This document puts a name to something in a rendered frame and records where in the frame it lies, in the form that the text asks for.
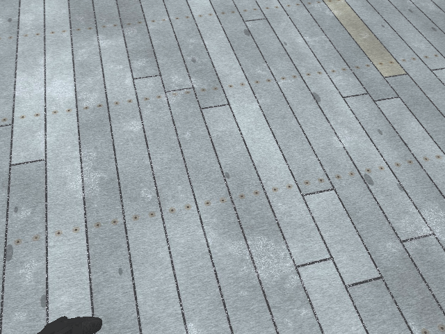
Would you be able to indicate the robot left hand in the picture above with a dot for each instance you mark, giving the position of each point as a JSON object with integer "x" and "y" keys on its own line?
{"x": 77, "y": 325}

